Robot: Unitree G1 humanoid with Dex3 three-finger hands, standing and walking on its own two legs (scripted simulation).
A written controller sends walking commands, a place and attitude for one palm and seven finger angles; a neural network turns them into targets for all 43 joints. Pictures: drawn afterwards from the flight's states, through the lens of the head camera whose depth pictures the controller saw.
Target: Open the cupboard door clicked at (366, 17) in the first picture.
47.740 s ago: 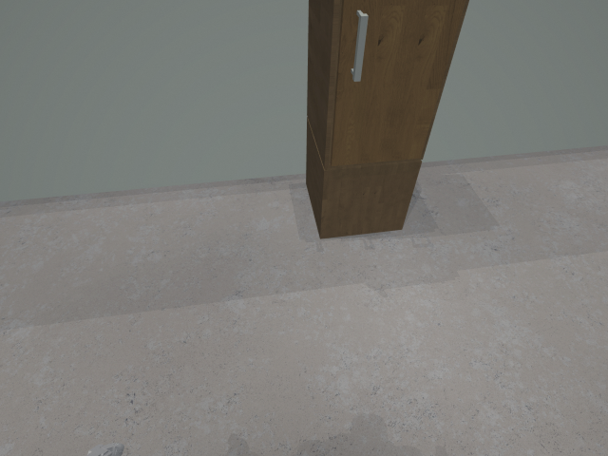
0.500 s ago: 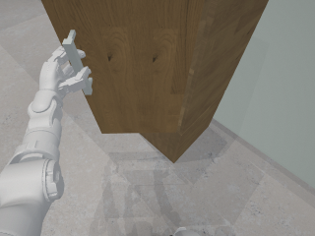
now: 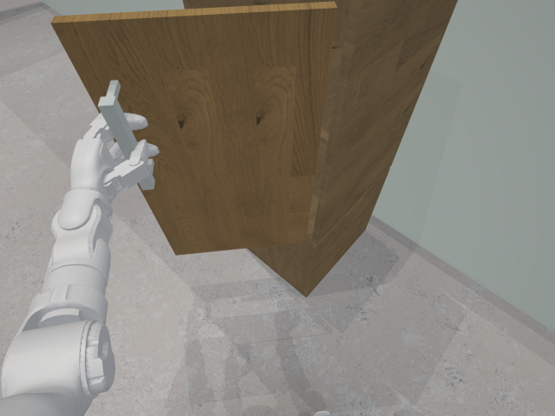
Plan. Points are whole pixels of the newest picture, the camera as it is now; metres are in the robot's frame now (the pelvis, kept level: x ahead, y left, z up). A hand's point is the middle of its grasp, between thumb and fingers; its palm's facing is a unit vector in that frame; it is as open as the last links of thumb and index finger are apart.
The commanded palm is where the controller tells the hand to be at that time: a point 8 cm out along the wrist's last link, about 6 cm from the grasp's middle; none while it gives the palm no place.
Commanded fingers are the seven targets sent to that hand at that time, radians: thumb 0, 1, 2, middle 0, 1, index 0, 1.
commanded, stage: pull the door open along its arc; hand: left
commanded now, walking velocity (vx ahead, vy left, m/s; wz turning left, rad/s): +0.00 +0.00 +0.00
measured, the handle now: (132, 139) +0.51 +0.21 +0.11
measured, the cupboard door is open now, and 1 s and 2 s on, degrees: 48 92 86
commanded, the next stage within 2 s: open thumb and fingers to let go in 0.86 s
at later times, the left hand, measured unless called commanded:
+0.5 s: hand (181, 232) +0.33 +0.11 +0.12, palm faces +0.38 -0.92 +0.05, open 6.1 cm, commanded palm +0.26 +0.15 +0.11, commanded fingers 0.00 0.90 0.90 -0.40 -1.35 -0.40 -1.35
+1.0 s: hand (230, 275) +0.27 +0.05 +0.12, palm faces +0.35 -0.94 -0.03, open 6.3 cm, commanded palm +0.22 +0.09 +0.11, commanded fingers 0.00 0.69 0.81 -0.38 -1.33 -0.38 -1.33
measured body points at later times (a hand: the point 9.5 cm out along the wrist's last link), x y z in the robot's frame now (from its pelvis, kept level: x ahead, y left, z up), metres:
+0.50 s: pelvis +0.02 -0.01 +0.01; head +0.03 -0.03 +0.46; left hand +0.30 +0.16 +0.12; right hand +0.23 -0.20 -0.07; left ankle -0.04 +0.09 -0.71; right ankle +0.01 -0.08 -0.71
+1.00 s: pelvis +0.01 -0.03 +0.01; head +0.00 -0.07 +0.46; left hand +0.25 +0.10 +0.12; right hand +0.21 -0.23 -0.09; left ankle -0.04 +0.09 -0.71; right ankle +0.01 -0.08 -0.71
